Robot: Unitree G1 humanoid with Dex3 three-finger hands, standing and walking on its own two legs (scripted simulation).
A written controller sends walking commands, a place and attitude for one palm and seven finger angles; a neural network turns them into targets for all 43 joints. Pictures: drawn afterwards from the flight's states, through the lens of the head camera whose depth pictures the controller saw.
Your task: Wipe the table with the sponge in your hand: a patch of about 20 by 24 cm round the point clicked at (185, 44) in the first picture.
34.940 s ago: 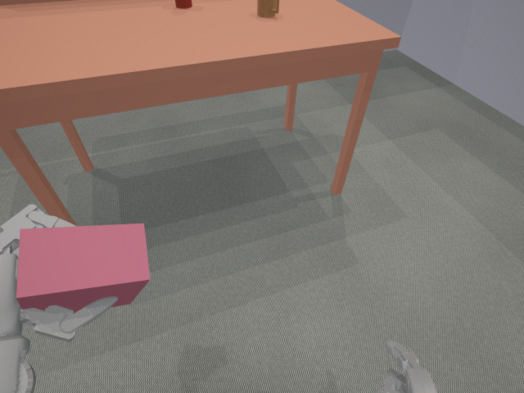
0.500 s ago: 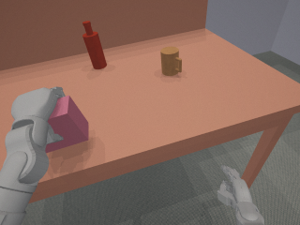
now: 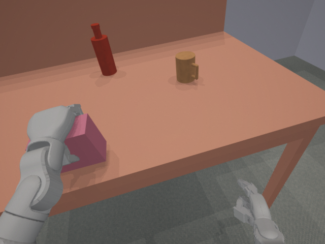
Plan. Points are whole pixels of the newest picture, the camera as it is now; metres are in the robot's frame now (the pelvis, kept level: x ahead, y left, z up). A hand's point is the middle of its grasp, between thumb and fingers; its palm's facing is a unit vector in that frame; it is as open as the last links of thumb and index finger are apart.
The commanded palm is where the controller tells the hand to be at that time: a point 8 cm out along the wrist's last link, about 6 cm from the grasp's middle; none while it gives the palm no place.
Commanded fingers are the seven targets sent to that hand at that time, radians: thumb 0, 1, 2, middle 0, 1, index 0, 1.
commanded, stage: lower the sponge onto the table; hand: left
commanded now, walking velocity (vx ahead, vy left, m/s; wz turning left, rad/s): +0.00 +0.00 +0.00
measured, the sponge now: (74, 149) +0.27 +0.28 +0.13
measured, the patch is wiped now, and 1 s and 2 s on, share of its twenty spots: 0.00 0.45 0.55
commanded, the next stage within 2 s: wipe forward along the first lane in 0.66 s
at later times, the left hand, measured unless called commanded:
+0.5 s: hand (68, 146) +0.25 +0.27 +0.15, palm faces +0.10 -0.05 -0.99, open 10.0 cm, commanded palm +0.21 +0.27 +0.22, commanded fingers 0.00 0.10 1.30 -1.20 -1.60 -1.20 -1.60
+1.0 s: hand (65, 139) +0.28 +0.30 +0.15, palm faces +0.05 -0.01 -1.00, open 10.0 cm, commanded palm +0.25 +0.29 +0.20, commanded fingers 0.00 0.10 1.30 -1.20 -1.60 -1.20 -1.60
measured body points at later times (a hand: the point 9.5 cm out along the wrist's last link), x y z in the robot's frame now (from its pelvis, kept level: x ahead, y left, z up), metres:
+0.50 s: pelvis +0.00 -0.01 +0.00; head -0.03 -0.07 +0.45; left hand +0.24 +0.27 +0.21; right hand +0.27 -0.20 -0.06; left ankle +0.04 +0.12 -0.74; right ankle +0.02 -0.08 -0.74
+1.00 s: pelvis +0.00 -0.01 +0.00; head -0.02 -0.07 +0.44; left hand +0.27 +0.30 +0.20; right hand +0.24 -0.22 -0.08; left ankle +0.04 +0.12 -0.74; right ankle +0.02 -0.08 -0.74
